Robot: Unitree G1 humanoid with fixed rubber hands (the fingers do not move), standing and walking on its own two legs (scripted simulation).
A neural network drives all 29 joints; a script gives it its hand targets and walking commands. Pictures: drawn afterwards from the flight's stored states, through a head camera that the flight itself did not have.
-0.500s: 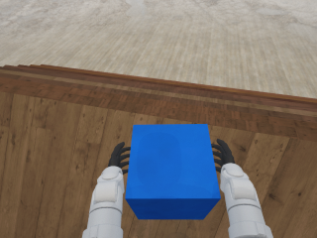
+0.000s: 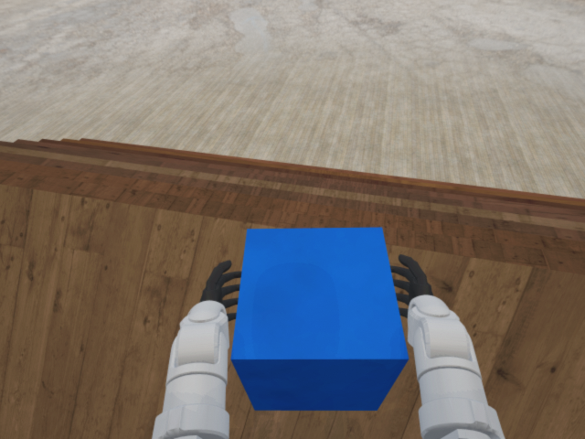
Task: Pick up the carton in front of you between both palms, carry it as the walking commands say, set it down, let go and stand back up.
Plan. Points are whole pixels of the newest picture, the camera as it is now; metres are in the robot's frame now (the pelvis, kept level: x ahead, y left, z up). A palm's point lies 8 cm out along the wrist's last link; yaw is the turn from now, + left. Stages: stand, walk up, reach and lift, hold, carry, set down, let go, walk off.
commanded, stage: reach and lift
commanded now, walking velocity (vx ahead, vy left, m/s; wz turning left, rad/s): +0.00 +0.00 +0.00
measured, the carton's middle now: (315, 323) +0.32 +0.00 -0.05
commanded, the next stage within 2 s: hold in 0.60 s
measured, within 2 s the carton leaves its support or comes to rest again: neither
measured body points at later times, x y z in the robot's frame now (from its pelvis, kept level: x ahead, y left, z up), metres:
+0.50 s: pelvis +0.02 +0.00 +0.01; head -0.01 +0.00 +0.45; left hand +0.32 +0.15 +0.03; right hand +0.32 -0.15 +0.03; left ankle +0.03 +0.13 -0.74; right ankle +0.02 -0.13 -0.74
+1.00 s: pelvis +0.01 +0.00 +0.00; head -0.04 +0.00 +0.45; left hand +0.30 +0.15 +0.04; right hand +0.31 -0.15 +0.05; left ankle +0.03 +0.13 -0.74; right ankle +0.02 -0.13 -0.74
